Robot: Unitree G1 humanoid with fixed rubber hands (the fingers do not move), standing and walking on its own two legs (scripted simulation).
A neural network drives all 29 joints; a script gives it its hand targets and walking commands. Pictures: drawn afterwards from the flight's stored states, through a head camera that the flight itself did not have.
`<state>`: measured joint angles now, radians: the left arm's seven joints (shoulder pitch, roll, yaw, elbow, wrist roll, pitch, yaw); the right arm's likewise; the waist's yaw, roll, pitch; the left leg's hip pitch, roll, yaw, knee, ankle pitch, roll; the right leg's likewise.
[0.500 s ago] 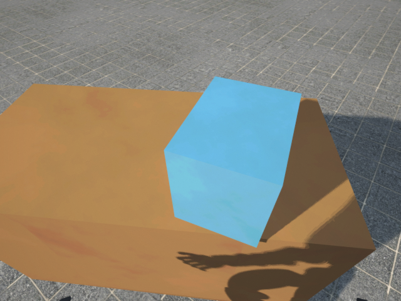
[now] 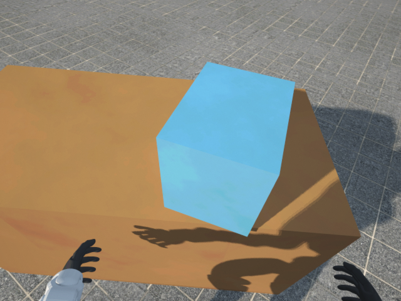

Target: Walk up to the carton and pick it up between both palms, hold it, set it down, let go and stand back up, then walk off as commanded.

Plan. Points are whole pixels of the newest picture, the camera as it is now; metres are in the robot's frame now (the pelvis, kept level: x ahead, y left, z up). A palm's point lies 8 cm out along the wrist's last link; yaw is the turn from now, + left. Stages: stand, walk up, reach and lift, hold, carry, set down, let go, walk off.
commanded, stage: reach and lift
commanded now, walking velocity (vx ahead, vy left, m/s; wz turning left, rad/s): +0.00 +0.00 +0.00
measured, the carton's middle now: (226, 147) +0.46 -0.05 +0.04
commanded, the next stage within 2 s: none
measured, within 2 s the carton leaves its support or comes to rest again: neither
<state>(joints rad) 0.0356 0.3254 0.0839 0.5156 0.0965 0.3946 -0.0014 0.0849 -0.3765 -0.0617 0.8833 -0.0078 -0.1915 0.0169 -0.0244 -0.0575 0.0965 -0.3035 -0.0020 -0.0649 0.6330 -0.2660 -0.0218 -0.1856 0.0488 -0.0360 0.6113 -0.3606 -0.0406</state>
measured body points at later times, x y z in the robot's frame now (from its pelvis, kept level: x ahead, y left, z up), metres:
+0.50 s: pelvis -0.01 +0.02 +0.01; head +0.00 +0.05 +0.46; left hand +0.18 +0.30 -0.06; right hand +0.15 -0.24 -0.03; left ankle +0.05 +0.13 -0.72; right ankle -0.02 -0.09 -0.72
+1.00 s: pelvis +0.01 +0.01 +0.02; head +0.02 +0.04 +0.46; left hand +0.22 +0.29 -0.01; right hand +0.18 -0.20 +0.00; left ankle +0.05 +0.13 -0.72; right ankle -0.02 -0.09 -0.72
